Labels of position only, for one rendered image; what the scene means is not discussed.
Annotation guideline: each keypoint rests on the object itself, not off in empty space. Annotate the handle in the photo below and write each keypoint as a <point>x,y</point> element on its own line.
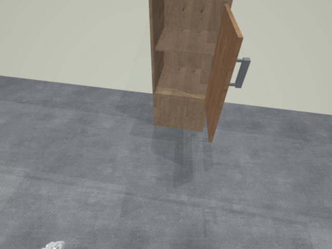
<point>245,62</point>

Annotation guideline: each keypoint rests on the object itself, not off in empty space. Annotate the cupboard door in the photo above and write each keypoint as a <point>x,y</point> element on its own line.
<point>227,48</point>

